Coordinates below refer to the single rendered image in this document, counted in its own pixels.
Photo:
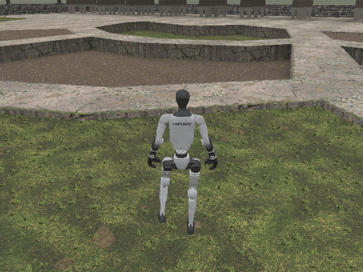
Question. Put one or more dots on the left robot upper arm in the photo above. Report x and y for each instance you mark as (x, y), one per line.
(161, 128)

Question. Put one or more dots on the right robot upper arm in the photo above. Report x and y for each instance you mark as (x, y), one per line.
(203, 129)

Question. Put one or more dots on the robot left forearm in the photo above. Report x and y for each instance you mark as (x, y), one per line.
(154, 149)

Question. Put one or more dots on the robot torso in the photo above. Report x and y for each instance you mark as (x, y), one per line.
(181, 137)

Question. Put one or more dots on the right robot hand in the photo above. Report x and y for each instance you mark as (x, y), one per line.
(209, 161)

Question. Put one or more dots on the robot right forearm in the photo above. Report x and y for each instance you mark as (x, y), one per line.
(210, 150)

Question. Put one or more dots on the robot left foot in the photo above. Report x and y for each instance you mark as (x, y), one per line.
(161, 218)

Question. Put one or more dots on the left robot hand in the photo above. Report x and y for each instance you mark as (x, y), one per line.
(150, 160)

